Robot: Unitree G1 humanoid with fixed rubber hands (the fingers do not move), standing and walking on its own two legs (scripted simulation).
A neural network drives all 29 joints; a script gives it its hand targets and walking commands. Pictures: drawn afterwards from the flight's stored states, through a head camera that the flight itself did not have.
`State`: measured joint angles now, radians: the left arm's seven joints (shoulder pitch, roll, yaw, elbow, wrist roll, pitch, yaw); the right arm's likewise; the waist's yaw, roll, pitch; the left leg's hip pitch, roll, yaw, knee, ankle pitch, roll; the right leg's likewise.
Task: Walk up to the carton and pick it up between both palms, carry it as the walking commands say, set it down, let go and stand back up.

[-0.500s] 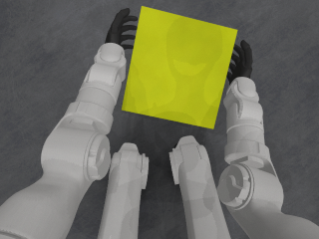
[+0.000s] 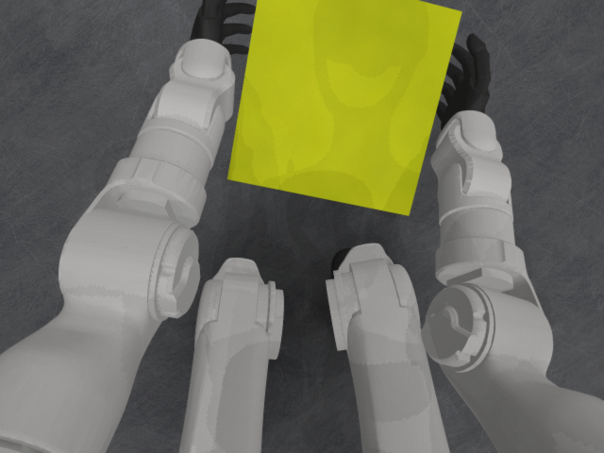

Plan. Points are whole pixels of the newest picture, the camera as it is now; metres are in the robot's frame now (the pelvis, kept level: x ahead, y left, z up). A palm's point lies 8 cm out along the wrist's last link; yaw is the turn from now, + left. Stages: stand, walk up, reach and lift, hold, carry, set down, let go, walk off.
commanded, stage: set down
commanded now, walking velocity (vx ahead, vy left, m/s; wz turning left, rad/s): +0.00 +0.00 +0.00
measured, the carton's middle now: (327, 112) +0.49 -0.06 -0.23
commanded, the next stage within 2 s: none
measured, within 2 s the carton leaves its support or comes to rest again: rests again in 1.52 s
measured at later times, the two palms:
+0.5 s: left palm (210, 50) +0.55 +0.08 -0.15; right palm (453, 116) +0.47 -0.20 -0.16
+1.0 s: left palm (214, 58) +0.54 +0.08 -0.17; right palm (451, 113) +0.48 -0.21 -0.17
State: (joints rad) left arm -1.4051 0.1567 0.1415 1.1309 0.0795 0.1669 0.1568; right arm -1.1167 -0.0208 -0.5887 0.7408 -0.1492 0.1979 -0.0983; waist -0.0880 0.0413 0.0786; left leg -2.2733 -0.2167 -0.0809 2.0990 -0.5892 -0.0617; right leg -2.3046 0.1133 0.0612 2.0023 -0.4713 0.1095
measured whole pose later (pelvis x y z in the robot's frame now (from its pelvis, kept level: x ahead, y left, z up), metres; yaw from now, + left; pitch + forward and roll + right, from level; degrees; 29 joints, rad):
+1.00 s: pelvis +0.01 +0.00 -0.02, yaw +1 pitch +41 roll -3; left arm -1.42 0.18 0.12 1.20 0.05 0.13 0.15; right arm -1.15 -0.08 -0.54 0.86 -0.12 0.17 -0.05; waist -0.10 0.05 0.15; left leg -2.27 -0.19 -0.05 2.18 -0.62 -0.04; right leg -2.30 0.07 0.04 2.09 -0.51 0.09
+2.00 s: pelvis +0.00 +0.00 -0.02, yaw +0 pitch +38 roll -4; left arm -1.45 0.27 0.01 1.22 -0.06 0.05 0.11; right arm -1.27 -0.16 -0.40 1.09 0.03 -0.01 -0.10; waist -0.12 0.01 0.26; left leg -2.26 -0.13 -0.05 2.20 -0.61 -0.03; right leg -2.29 0.05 0.00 2.10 -0.49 0.06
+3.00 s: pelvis +0.02 -0.01 +0.09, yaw +0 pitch +47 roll -1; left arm -1.18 0.30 0.10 0.92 -0.02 0.19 0.04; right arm -0.96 -0.16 -0.38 0.75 0.09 0.13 -0.09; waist -0.13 0.02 -0.09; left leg -2.04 -0.08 -0.04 1.78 -0.56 -0.01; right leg -2.08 0.03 0.01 1.71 -0.45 0.03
